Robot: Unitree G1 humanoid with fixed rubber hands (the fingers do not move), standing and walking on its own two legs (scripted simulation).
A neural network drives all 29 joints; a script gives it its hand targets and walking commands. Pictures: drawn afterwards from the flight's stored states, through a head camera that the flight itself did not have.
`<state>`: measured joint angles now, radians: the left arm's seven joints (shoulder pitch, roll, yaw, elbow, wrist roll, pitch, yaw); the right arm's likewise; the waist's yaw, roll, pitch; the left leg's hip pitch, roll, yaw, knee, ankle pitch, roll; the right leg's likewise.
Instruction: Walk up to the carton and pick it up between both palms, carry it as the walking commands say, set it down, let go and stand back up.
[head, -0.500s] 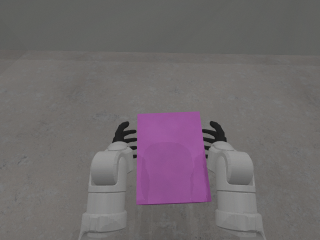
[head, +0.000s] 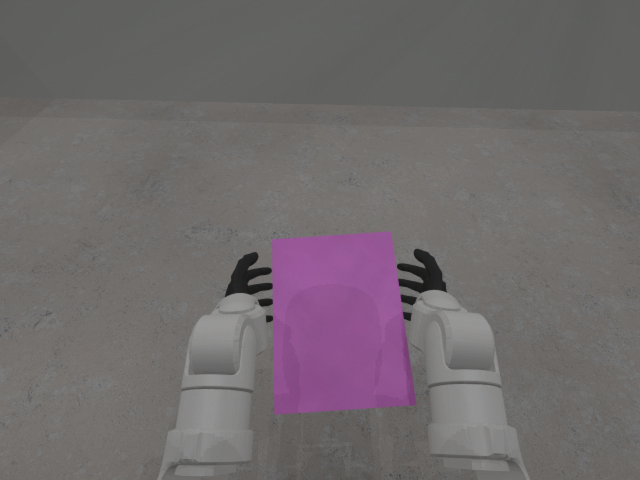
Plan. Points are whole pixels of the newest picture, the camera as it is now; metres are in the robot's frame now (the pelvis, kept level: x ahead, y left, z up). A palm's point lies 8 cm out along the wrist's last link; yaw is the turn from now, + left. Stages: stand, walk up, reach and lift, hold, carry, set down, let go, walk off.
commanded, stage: carry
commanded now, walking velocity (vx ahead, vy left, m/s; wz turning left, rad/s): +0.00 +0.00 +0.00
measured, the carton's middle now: (336, 330) +0.34 +0.00 -0.01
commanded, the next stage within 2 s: hold in 0.46 s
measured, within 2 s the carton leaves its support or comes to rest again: neither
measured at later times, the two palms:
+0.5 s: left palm (238, 310) +0.32 +0.12 +0.08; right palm (430, 313) +0.32 -0.12 +0.07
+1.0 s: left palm (246, 332) +0.29 +0.11 +0.06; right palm (443, 343) +0.29 -0.13 +0.05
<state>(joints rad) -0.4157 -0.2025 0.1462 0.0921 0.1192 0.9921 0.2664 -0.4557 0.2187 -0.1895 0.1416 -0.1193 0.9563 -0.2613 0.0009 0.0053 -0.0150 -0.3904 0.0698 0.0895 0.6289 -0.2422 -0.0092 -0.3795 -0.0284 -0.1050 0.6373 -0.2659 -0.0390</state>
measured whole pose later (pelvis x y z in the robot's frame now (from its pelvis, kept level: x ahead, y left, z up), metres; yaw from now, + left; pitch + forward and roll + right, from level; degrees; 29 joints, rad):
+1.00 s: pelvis -0.02 +0.00 +0.00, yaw -1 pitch -6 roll +0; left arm -0.43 -0.19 0.17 0.44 0.24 0.73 0.11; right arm -0.42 0.20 -0.28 0.41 -0.21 0.73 -0.15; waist 0.00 0.00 -0.01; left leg -0.29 0.04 0.06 0.61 -0.22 -0.01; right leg -0.28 -0.01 -0.06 0.61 -0.24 -0.03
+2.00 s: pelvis -0.03 +0.00 -0.02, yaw -2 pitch -4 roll +1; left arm -0.56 -0.22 0.51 0.73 0.43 0.43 0.11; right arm -0.60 0.27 -0.56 0.78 -0.46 0.38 -0.07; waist 0.01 0.00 0.09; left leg -0.41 0.02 0.04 0.77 -0.30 0.00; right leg -0.42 0.00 -0.03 0.79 -0.30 -0.03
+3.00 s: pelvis -0.07 +0.00 -0.13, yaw -2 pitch +28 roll +2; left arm -0.69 -0.12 0.31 0.77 0.12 -0.04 0.28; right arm -0.74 0.03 -0.03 0.83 -0.06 -0.02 -0.31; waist 0.01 0.00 0.12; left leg -1.40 0.02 0.04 1.26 -0.35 0.00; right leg -1.42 0.01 -0.01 1.29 -0.36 -0.04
